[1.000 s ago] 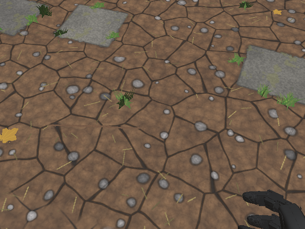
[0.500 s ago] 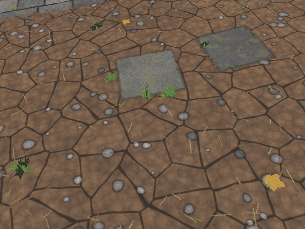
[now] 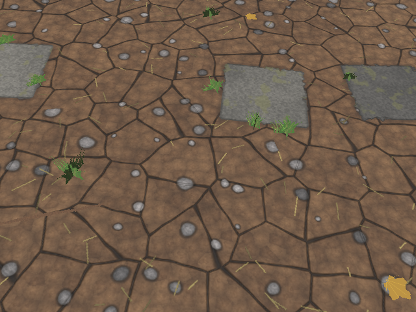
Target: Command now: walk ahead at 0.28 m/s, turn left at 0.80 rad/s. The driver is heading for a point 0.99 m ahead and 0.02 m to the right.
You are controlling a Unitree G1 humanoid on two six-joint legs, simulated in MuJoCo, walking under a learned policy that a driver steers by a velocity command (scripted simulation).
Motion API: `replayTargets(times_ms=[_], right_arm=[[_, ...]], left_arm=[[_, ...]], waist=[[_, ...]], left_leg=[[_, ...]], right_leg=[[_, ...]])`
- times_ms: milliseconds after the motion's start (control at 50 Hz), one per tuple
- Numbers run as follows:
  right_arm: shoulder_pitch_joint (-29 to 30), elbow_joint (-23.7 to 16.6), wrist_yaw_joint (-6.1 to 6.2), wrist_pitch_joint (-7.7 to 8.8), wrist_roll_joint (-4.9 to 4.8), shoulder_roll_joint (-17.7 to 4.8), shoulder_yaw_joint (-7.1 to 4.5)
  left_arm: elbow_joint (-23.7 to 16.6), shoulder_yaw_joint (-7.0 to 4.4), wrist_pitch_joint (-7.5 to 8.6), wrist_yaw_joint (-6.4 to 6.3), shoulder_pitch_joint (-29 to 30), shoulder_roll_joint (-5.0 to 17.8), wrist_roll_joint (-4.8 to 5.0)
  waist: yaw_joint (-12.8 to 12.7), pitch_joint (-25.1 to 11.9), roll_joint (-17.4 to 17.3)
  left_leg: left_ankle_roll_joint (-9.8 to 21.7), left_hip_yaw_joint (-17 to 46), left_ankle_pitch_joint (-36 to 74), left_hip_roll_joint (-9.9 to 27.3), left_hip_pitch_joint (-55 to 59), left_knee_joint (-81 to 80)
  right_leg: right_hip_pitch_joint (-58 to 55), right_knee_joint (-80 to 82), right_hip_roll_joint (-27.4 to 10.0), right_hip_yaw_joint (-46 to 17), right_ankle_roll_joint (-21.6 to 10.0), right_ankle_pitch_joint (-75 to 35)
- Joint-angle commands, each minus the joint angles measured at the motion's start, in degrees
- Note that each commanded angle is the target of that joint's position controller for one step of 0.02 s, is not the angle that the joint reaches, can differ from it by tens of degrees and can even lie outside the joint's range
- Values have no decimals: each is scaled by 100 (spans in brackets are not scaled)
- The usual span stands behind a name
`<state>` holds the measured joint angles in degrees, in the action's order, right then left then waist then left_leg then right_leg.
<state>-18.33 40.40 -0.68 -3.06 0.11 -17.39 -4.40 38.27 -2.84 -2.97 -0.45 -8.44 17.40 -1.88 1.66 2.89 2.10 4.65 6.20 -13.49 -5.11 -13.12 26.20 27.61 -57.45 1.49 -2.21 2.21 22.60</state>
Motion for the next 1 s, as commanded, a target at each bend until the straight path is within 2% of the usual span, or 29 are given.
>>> replayTargets(times_ms=[20, 80, 120, 160, 180, 200, 220, 240, 260, 280, 300, 360, 420, 480, 560, 600, 620, 640, 660, 680, 700, 720, 740, 760, 800, 840, 860, 920, 1000], right_arm=[[-61, -400, -64, 71, 38, -935, -288], [-17, -446, -81, 138, 80, -1053, -335], [233, -525, -89, 205, 83, -1046, -322], [603, -639, -127, 257, 69, -941, -269], [770, -674, -119, 269, 70, -841, -225], [803, -669, -85, 305, 81, -656, -162], [938, -778, -58, 376, 50, -277, -36], [1212, -1136, -51, 461, -45, 13, 90], [1152, -1129, -34, 499, 24, -222, 93], [1172, -1001, -86, 517, 96, -442, 42], [1084, -886, -163, 524, 163, -544, 16], [1186, -844, -310, 479, 262, -541, 13], [1592, -944, -338, 458, 243, -462, 67], [2144, -1061, -411, 475, 239, -367, 153], [2749, -1237, -491, 521, 179, -192, 272], [2446, -1183, -410, 551, 206, -259, 251], [1954, -1053, -313, 575, 215, -392, 182], [783, -696, -196, 615, 218, -563, 81], [-447, -348, -58, 663, 311, -889, -58], [-1128, -275, 51, 716, 508, -1570, -218], [-1103, -347, 37, 709, 398, -1525, -195], [-463, -244, 51, 689, 379, -1166, -107], [-150, -212, 35, 721, 319, -791, -23], [68, -166, 34, 750, 294, -600, 24], [120, -15, 57, 832, 181, -367, 97], [30, 193, 27, 937, 81, -211, 121], [-28, 247, 11, 982, 77, -235, 115], [-117, 433, 1, 1056, 126, -77, 151], [-390, 669, 128, 1055, 111, -357, 126]], left_arm=[[-510, -80, 121, 151, 483, 410, -36], [-574, -51, 262, 171, 750, 397, 6], [-501, -16, 345, 158, 550, 364, 48], [-370, -11, 405, 90, 81, 369, 123], [-222, -24, 444, 24, -378, 360, 140], [-68, -70, 508, -55, -895, 496, 97], [20, -141, 606, -111, -1472, 883, -12], [-15, -294, 646, -86, -1482, 1588, -159], [-21, -322, 648, -22, -1109, 1434, -170], [-75, -234, 670, 32, -901, 1070, -68], [-64, -180, 708, 64, -864, 873, -21], [157, -119, 837, 62, -1179, 766, 38], [371, -140, 908, 98, -1607, 755, 86], [531, -126, 918, 123, -1807, 655, 95], [826, -128, 898, 110, -2151, 712, 79], [935, -160, 848, 89, -2070, 911, 99], [1003, -183, 836, 78, -2095, 1039, 114], [1033, -198, 822, 71, -1956, 1134, 137], [921, -179, 862, 81, -1714, 1100, 160], [575, 48, 900, 137, -1953, 96, 255], [465, -24, 892, 133, -1651, 389, 307], [388, -105, 820, 131, -1176, 551, 270], [426, -57, 798, 191, -1105, 430, 205], [529, -51, 730, 253, -1153, 324, 169], [622, -37, 519, 344, -1274, 135, 56], [525, -36, 378, 416, -873, 37, 59], [423, -18, 345, 452, -686, -11, 57], [173, 29, 343, 505, 55, -2, 110], [-150, 132, 390, 626, 844, 6, 64]], waist=[[160, -381, -994], [229, -201, -948], [130, -277, -1042], [-140, -299, -1049], [-428, -265, -839], [-685, -289, -463], [-929, -392, 513], [-848, -247, 1162], [-514, 12, 508], [-391, 81, 105], [-322, -34, 24], [-402, -23, 469], [-537, 159, 400], [-662, 283, 450], [-829, 510, 507], [-550, 369, 570], [-282, 13, 594], [341, -607, 461], [979, -1310, 249], [891, -2406, -1458], [909, -2676, -1464], [570, -1453, -1038], [360, -842, -715], [136, -521, -730], [-157, -161, -948], [-229, 214, -733], [-268, 285, -789], [-280, 593, -639], [-268, 776, -330]], left_leg=[[966, 2253, -2330, 1226, 659, -1493], [941, 2440, -2192, 1156, 415, -1334], [844, 2248, -1913, 1043, 54, -1151], [696, 2128, -1766, 918, -818, -1022], [582, 2061, -1880, 800, -1328, -762], [394, 1836, -2117, 535, -1924, -153], [150, 1124, -2164, 16, -2630, 1404], [1, 527, -1690, -494, -3710, 2724], [16, 618, -1014, 103, -4001, 3484], [-35, 607, -568, 225, -3971, 3668], [-114, 571, -286, 302, -3796, 3650], [-322, 344, 312, 275, -3454, 3579], [-416, 197, 641, 338, -3712, 3229], [-449, -425, 920, 621, -3467, 2349], [-215, -959, 831, 783, -2538, 1230], [-58, -1101, 196, 501, -1680, 794], [17, -1169, -119, 235, -836, 714], [99, -1176, -30, 50, 649, 532], [175, -612, -243, 622, 2540, 626], [393, 2064, -3221, 2635, 4260, 29], [407, 3997, -4450, 3122, 3545, -1231], [273, 3126, -3852, 2861, 2680, -1183], [245, 2223, -2773, 2655, 1868, -1235], [148, 1541, -1970, 2390, 1292, -1403], [54, 637, -1316, 2170, 636, -1717], [-101, -169, -473, 1951, 561, -1944], [-121, -466, -66, 1991, 548, -2008], [-225, -1507, 1232, 1612, 461, -2149], [-427, -2330, 3747, 1575, 972, -2130]], right_leg=[[694, 568, 10, -32, 136, -100], [499, 1328, 64, -82, 204, -151], [-84, 1857, 68, 26, 146, -184], [-1314, 2513, 108, 197, -15, -406], [-2107, 3074, 60, 306, -137, -935], [-2919, 3297, 3, 274, -214, -802], [-3479, 3921, -1034, -1040, -376, 563], [-3317, 4946, -2355, -3758, -832, 2605], [-2911, 5021, -2653, -4316, -1204, 2858], [-2742, 4836, -2354, -3705, -1186, 2513], [-2688, 4713, -1989, -2967, -1052, 2006], [-2356, 4984, -1407, -1823, -996, 1152], [-2520, 5234, -1427, -1446, -1163, 696], [-2578, 5407, -1337, -876, -1167, -57], [-2583, 5556, -1491, -533, -1159, -1412], [-2635, 5007, -1528, -374, -1126, -3351], [-2625, 4267, -1524, -274, -1112, -5057], [-2242, 2948, -1356, -53, -1043, -5944], [-904, 1281, -1050, 41, -959, -4806], [1012, -1061, -278, 161, -817, -515], [1398, -1926, -16, -465, -969, 233], [1810, -2198, -335, -403, -990, -322], [1689, -1886, -612, -307, -956, -752], [1428, -1657, -744, -263, -878, -882], [1224, -1594, -904, -196, -729, -947], [1615, -1624, -941, -126, -698, -1309], [1766, -1553, -957, -80, -683, -1562], [1849, -782, -792, 279, -736, -2376], [1249, 948, -506, 1119, -1052, -2777]])
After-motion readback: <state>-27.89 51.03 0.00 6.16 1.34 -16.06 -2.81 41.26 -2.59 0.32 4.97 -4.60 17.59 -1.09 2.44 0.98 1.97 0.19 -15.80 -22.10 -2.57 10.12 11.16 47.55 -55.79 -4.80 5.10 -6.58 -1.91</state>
